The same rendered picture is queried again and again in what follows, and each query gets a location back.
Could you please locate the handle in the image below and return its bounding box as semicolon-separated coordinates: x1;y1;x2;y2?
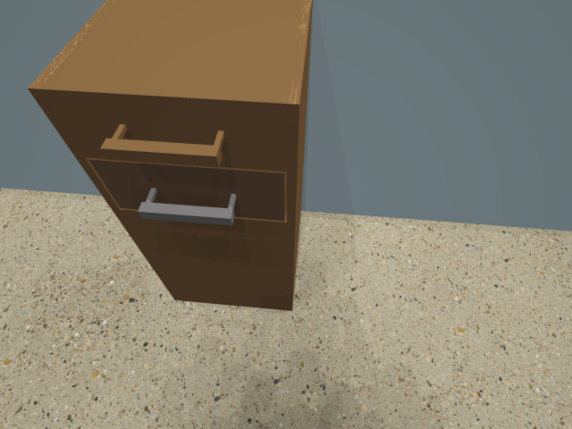
138;188;236;226
100;139;222;167

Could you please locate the cabinet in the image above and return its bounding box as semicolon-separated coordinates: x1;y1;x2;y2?
28;0;313;311

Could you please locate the drawer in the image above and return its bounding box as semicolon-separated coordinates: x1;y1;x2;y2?
89;158;287;221

